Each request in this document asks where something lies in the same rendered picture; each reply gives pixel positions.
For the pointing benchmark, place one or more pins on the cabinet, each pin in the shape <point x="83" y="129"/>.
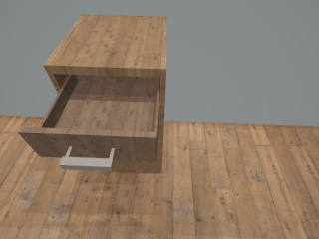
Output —
<point x="121" y="46"/>

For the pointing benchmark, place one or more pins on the handle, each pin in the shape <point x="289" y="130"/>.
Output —
<point x="87" y="163"/>

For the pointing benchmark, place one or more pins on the drawer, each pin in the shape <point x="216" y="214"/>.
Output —
<point x="94" y="113"/>

